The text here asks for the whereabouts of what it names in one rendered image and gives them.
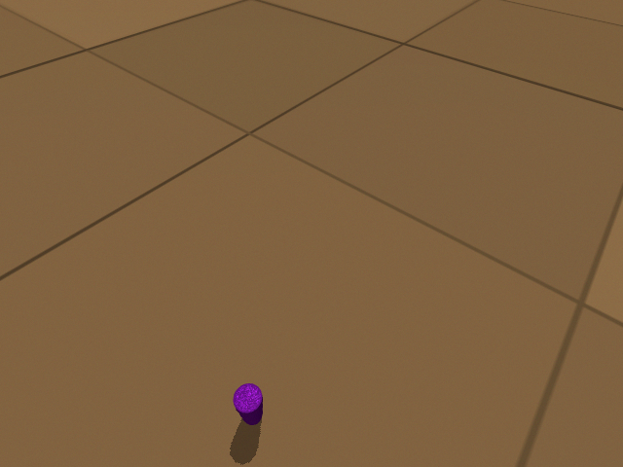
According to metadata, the cup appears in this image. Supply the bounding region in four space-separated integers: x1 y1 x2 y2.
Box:
234 383 263 425

